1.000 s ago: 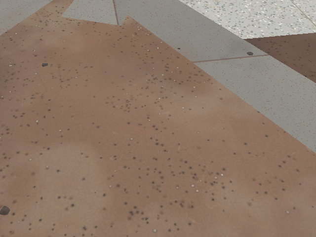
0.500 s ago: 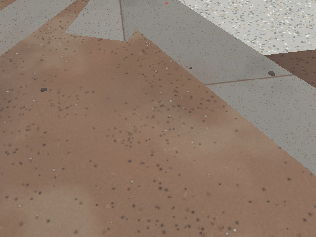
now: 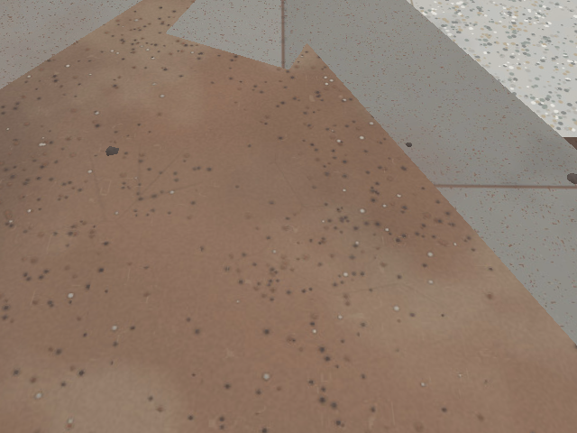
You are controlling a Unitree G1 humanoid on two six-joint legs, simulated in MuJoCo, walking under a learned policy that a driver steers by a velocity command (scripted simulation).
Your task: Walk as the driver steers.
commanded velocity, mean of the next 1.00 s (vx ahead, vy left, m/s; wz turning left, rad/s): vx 0.02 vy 0.00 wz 0.54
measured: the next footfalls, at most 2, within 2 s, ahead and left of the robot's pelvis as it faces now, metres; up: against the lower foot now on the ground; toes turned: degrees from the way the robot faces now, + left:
right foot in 0.32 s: +0.13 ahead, -0.15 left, +0.00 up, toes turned +16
left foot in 0.76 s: +0.03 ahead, +0.10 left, +0.00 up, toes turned +29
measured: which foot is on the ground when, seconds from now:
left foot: down 0.00-0.32, up 0.34-0.74, down 0.76-1.00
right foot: up 0.00-0.30, down 0.32-0.76, up 0.78-1.00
